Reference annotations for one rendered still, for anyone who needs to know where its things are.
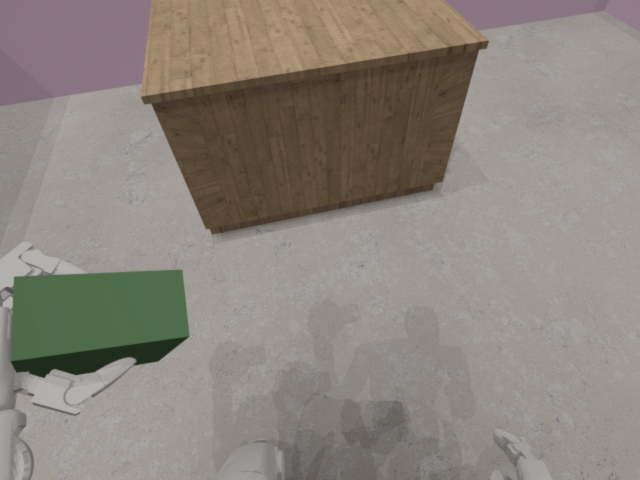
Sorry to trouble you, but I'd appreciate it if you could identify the table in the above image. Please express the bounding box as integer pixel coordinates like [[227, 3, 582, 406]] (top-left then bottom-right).
[[141, 0, 489, 235]]

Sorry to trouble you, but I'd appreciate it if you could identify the robot left thigh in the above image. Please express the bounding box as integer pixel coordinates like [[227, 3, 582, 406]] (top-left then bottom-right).
[[215, 442, 285, 480]]

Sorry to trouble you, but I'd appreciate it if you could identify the robot left forearm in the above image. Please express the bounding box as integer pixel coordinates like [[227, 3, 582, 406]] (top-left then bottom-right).
[[0, 409, 34, 480]]

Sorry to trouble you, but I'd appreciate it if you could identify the robot left hand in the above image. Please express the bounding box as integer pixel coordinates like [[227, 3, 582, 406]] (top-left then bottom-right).
[[0, 242, 137, 416]]

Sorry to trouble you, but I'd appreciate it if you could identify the sponge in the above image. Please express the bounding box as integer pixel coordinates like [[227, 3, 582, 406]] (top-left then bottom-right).
[[10, 270, 190, 378]]

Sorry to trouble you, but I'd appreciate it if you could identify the robot right hand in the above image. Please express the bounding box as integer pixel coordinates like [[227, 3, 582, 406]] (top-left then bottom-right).
[[490, 428, 553, 480]]

